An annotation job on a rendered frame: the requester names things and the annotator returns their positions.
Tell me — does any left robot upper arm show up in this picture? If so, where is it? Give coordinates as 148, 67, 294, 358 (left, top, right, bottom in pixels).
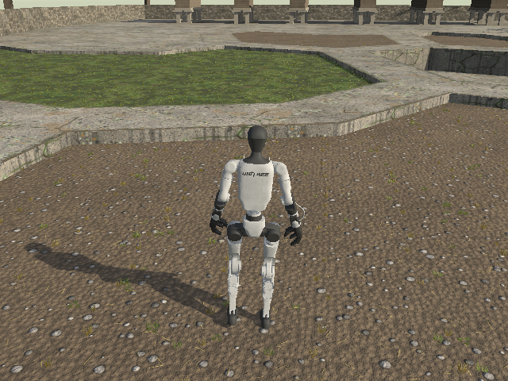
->
217, 160, 240, 202

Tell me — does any robot left hand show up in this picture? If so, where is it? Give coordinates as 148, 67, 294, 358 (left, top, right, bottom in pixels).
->
210, 218, 228, 235

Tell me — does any robot left foot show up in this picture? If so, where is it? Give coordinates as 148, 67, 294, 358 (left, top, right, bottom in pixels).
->
227, 306, 238, 325

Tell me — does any robot right hand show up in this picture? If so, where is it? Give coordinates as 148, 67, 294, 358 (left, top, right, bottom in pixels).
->
284, 225, 302, 246

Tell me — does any right robot forearm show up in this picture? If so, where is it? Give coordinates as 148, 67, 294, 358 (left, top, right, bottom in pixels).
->
285, 194, 301, 228

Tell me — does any robot left thigh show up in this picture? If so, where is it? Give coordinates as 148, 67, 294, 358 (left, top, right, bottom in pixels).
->
227, 221, 243, 274

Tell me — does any right robot upper arm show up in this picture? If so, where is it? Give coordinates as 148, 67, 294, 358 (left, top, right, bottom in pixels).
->
272, 161, 293, 206

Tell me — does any left robot forearm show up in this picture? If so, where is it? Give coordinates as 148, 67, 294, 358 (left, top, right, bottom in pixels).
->
211, 190, 226, 221

